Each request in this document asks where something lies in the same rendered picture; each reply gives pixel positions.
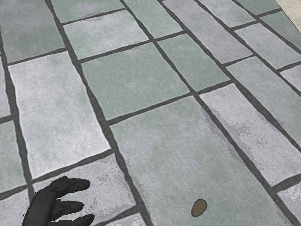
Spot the robot left hand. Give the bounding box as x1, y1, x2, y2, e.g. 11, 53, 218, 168
22, 175, 95, 226

